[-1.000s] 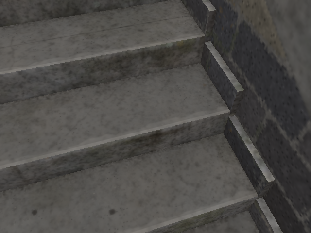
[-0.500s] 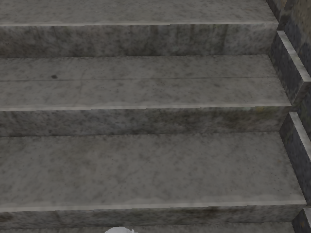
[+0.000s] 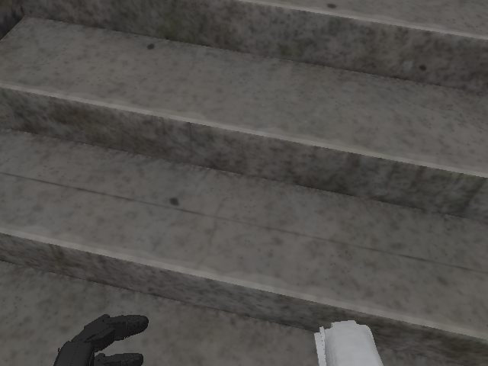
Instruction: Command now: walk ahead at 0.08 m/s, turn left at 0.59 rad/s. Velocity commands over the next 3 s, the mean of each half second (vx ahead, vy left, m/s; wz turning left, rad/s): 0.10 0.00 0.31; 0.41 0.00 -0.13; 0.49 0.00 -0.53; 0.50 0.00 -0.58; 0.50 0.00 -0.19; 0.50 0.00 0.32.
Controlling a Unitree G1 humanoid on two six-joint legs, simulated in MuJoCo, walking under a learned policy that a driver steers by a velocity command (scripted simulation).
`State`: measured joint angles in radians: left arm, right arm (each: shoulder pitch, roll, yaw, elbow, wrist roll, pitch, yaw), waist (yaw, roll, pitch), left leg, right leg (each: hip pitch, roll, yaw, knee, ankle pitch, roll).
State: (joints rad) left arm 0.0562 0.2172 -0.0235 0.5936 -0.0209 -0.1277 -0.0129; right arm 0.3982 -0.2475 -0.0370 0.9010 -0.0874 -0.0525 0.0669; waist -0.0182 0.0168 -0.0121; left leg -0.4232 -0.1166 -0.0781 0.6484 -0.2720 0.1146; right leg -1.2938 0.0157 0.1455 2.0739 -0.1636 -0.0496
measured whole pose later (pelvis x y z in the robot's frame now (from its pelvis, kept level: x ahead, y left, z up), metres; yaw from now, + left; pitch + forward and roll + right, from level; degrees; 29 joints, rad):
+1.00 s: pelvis +0.44 +0.01 +0.16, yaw +2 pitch +6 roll +0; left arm 0.34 0.22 0.04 0.94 0.04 -0.09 -0.11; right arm 0.11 -0.19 -0.03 0.75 -0.07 -0.06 0.00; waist 0.01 -0.02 -0.09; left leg -0.34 0.04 0.12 0.50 -0.27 0.03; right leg -0.44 0.04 0.09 1.34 -0.45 -0.09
